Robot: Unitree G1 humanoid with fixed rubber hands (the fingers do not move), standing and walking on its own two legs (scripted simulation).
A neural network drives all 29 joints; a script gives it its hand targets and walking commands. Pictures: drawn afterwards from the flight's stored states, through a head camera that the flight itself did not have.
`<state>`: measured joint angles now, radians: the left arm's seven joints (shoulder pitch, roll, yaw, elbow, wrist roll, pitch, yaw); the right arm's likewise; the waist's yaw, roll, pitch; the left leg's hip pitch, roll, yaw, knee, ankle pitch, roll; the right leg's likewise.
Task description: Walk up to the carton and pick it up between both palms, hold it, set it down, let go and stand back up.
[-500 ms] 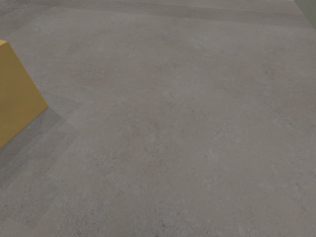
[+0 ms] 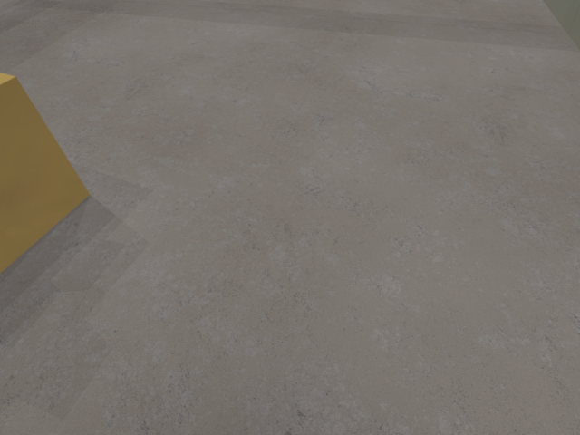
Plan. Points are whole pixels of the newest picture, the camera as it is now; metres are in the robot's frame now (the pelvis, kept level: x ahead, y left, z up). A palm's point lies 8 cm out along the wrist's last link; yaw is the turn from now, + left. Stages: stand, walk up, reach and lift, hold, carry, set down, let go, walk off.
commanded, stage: stand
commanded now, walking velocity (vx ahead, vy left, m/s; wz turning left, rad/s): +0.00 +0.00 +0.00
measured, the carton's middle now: out of the picture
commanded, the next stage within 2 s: walk up in 0.78 s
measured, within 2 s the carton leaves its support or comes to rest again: neither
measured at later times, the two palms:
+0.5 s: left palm out of the picture -0.02 +0.19 -0.15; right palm out of the picture -0.02 -0.20 -0.15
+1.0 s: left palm out of the picture -0.02 +0.18 -0.15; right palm out of the picture -0.03 -0.20 -0.15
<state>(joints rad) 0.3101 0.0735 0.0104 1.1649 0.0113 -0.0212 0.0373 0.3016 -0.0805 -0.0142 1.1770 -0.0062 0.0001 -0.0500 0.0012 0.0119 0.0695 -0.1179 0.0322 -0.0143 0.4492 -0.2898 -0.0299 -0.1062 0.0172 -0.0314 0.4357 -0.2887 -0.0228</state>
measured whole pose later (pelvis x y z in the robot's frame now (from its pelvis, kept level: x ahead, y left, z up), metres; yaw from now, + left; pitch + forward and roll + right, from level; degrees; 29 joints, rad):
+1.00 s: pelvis +0.01 -0.01 +0.00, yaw +0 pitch -3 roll +0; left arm 0.30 0.08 0.01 1.17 0.01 -0.02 0.04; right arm 0.28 -0.08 -0.01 1.20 -0.01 0.00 -0.05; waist 0.00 0.01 0.08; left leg -0.09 0.04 -0.01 0.42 -0.28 -0.04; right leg -0.08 0.03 -0.03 0.42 -0.29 -0.03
